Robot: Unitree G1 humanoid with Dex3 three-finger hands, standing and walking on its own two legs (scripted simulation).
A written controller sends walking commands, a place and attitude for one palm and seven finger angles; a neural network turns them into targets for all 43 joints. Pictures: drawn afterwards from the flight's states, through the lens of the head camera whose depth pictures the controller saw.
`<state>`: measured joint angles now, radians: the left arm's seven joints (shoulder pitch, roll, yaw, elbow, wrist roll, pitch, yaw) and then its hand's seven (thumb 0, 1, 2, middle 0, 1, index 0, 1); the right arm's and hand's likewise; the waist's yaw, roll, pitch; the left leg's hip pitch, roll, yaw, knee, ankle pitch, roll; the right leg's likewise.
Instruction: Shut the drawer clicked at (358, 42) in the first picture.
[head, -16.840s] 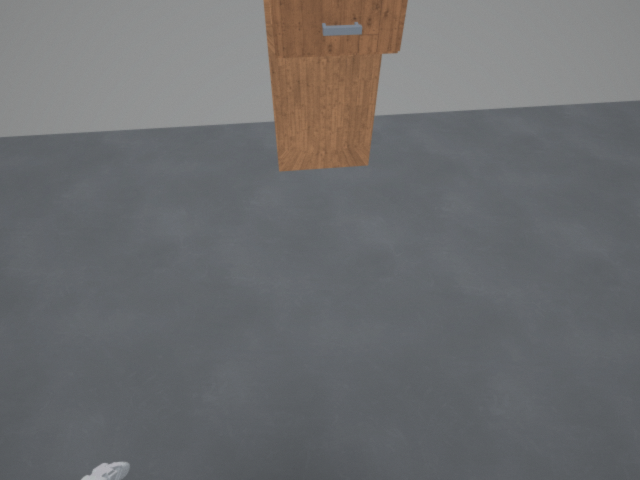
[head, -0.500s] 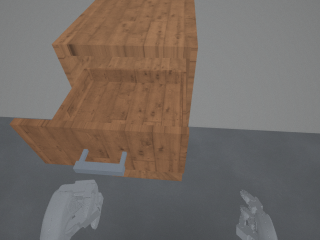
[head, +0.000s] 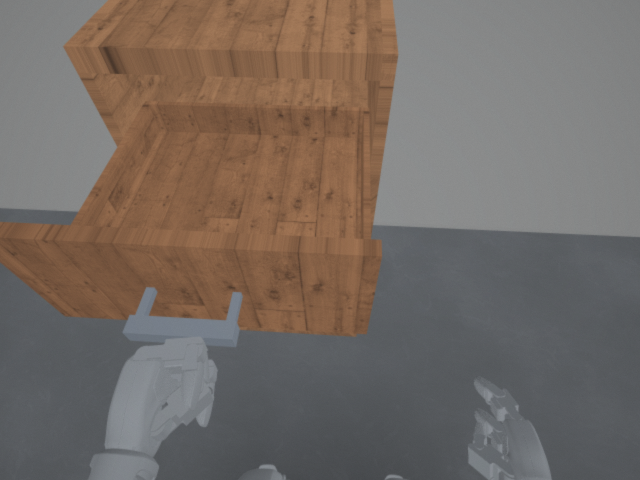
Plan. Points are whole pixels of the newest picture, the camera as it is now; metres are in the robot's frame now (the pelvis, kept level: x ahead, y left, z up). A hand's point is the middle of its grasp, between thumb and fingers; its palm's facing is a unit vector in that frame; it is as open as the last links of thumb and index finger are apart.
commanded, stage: bring the fist close to the handle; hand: left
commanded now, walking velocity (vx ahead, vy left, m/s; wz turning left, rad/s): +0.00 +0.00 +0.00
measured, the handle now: (187, 314) +0.29 +0.16 +0.08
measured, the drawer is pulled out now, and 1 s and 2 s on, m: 0.30 0.26 0.14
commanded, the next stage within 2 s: push the drawer shut in 0.30 s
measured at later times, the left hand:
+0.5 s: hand (204, 398) +0.20 +0.13 +0.07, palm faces -0.04 -1.00 -0.05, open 3.3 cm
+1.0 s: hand (216, 348) +0.25 +0.13 +0.07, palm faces -0.06 -1.00 -0.05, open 3.2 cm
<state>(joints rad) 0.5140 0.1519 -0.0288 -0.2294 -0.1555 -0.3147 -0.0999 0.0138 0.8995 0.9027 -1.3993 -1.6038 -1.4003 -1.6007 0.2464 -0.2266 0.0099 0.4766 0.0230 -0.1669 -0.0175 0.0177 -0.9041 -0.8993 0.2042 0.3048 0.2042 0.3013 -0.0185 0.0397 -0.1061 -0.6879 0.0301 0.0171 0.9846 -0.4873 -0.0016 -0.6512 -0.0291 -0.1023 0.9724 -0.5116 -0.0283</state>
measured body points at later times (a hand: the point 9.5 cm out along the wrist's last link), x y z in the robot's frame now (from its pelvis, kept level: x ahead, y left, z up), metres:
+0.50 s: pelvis +0.00 -0.01 +0.00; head +0.05 -0.02 +0.45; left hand +0.20 +0.18 +0.08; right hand +0.18 -0.24 -0.08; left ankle +0.00 +0.12 -0.68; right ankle -0.02 -0.10 -0.68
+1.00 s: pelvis -0.01 +0.00 +0.00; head +0.04 -0.01 +0.45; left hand +0.25 +0.18 +0.08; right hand +0.16 -0.23 -0.08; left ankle +0.00 +0.12 -0.68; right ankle -0.02 -0.10 -0.68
